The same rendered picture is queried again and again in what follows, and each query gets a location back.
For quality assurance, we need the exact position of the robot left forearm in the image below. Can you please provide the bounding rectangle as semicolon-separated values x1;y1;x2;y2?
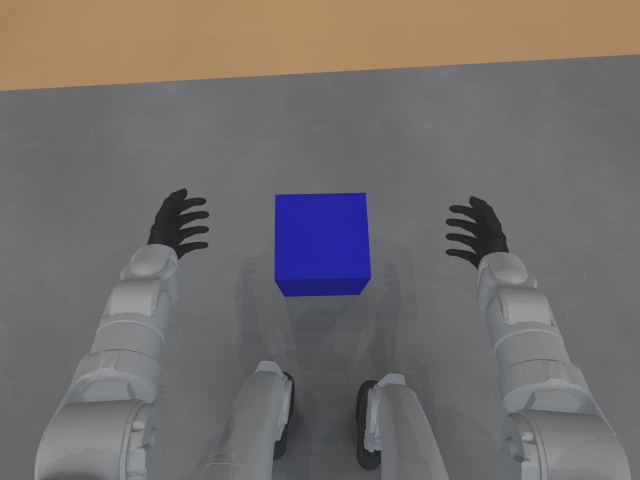
34;244;180;480

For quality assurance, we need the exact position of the left robot upper arm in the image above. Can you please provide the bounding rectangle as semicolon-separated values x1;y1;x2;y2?
37;399;161;480

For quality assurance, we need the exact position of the right robot thigh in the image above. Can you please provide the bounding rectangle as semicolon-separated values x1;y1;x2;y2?
367;383;449;480

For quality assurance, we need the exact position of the robot right forearm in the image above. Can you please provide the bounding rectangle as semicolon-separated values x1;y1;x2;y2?
476;252;631;480

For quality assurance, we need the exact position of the carton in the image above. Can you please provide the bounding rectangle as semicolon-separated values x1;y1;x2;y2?
275;193;371;297

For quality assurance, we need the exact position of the robot right shin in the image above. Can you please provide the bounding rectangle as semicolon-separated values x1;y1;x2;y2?
364;373;417;451

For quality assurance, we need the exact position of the robot right hand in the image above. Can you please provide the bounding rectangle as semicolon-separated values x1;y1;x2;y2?
446;196;509;270

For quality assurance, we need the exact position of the right robot upper arm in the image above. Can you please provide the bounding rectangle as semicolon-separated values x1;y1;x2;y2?
500;409;628;480

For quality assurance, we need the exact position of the robot left hand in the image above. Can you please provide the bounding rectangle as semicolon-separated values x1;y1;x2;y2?
147;188;209;260

